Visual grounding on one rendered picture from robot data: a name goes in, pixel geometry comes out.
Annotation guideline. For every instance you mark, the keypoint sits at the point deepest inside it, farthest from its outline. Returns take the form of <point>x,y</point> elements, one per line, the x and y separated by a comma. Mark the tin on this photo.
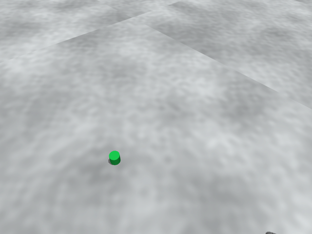
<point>114,157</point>

